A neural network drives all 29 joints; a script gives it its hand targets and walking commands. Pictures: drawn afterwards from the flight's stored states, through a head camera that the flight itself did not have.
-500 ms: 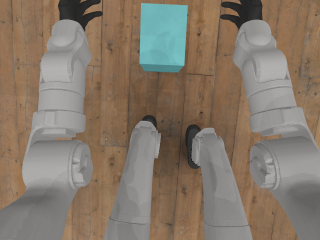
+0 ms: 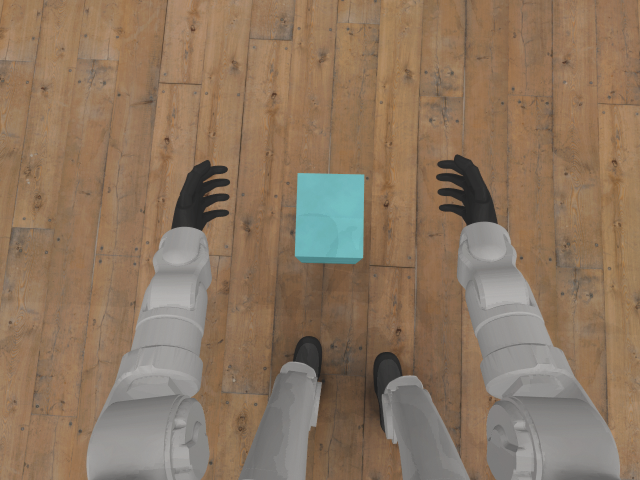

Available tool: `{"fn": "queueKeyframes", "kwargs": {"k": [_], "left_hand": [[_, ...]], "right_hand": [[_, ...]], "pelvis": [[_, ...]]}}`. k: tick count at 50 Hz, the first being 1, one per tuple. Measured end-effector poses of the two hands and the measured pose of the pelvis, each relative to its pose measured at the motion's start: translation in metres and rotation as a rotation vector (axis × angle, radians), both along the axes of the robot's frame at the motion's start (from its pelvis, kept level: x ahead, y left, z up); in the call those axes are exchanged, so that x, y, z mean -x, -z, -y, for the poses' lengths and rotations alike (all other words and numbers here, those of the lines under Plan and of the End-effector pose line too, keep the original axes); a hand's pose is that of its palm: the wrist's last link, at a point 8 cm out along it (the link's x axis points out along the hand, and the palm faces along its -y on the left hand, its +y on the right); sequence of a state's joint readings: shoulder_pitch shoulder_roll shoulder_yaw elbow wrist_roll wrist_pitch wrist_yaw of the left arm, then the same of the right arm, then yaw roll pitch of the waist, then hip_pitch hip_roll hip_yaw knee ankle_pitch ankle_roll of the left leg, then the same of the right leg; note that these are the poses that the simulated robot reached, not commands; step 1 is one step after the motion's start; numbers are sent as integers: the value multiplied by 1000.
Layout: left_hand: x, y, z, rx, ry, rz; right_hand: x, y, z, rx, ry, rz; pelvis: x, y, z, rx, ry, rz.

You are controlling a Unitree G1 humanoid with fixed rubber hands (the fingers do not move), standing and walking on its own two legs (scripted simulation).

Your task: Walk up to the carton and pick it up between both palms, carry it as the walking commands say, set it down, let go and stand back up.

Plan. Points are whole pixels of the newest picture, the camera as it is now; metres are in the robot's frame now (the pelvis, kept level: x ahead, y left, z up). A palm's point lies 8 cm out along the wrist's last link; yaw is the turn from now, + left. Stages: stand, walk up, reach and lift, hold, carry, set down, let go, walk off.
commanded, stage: let go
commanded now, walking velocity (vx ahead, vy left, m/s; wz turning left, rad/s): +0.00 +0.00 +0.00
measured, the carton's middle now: (329, 223) +0.48 +0.04 -0.59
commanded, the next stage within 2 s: stand in 1.06 s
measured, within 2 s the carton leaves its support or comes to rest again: neither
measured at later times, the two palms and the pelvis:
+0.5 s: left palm (182, 376) +0.24 +0.17 -0.02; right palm out of the picture +0.24 -0.27 -0.03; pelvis +0.05 -0.04 +0.07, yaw -3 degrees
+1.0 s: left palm (115, 418) +0.21 +0.22 +0.00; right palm (635, 450) +0.20 -0.23 -0.01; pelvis +0.05 -0.01 +0.07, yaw -1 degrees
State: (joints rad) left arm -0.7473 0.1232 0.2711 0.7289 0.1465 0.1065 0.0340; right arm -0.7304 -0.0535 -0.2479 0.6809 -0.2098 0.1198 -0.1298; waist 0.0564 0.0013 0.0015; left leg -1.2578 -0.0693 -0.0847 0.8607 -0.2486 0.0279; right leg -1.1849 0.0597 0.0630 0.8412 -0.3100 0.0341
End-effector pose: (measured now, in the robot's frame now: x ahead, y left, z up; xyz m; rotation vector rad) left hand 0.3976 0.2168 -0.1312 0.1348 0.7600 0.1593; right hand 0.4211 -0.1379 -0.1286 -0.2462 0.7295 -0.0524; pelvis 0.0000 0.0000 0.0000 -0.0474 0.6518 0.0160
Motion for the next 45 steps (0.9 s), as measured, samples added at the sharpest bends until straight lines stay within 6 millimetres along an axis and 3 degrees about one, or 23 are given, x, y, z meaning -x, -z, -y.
{"fn": "queueKeyframes", "kwargs": {"k": [8,15,19,23,29,35,40,45], "left_hand": [[32,-40,-2,-11,2,-32],[63,-76,25,3,51,-23],[100,-99,43,12,93,-10],[139,-111,47,19,106,-41],[183,-119,43,10,128,-64],[204,-119,29,19,86,-67],[211,-119,19,32,72,-89],[204,-123,9,25,101,-102]], "right_hand": [[36,-26,26,-31,-4,-27],[83,-51,60,-48,10,-38],[126,-75,90,-37,50,-28],[168,-93,123,-24,89,-68],[205,-125,151,13,63,-64],[218,-134,149,5,48,-86],[215,-133,126,-42,31,-81],[213,-127,101,-82,39,-88]], "pelvis": [[-33,-27,4,-15,11,17],[-47,-46,16,-39,55,85],[-53,-57,25,-50,91,167],[-53,-65,36,-49,93,296],[-46,-71,51,-48,50,520],[-43,-70,53,-55,4,682],[-43,-69,41,-52,-2,744],[-46,-69,23,-44,10,759]]}}
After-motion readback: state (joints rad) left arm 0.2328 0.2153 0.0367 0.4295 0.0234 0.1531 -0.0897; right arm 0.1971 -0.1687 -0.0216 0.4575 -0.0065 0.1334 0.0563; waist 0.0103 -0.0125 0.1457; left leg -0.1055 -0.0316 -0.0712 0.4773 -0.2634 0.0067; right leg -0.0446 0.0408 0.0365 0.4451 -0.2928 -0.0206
